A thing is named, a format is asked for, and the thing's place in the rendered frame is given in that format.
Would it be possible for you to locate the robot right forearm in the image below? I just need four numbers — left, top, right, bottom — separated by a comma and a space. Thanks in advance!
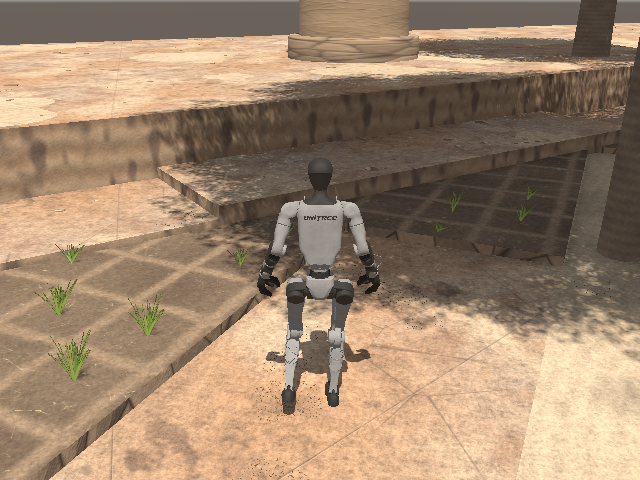
359, 240, 378, 278

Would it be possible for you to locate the robot right upper arm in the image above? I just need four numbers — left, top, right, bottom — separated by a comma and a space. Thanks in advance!
341, 201, 370, 256

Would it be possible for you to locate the robot left forearm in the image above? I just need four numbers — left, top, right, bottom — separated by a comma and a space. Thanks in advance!
259, 241, 280, 279

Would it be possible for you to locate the left robot hand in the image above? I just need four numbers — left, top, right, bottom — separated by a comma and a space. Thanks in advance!
257, 274, 280, 297

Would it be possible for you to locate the right robot hand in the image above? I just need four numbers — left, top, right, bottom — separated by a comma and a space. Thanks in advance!
357, 274, 381, 294

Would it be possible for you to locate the humanoid robot torso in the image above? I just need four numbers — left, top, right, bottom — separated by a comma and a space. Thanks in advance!
297, 196, 343, 300

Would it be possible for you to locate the robot left upper arm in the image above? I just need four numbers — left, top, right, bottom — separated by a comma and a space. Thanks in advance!
270, 201, 300, 257

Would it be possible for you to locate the right robot thigh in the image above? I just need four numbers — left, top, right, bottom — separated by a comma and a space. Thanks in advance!
327, 279, 354, 347

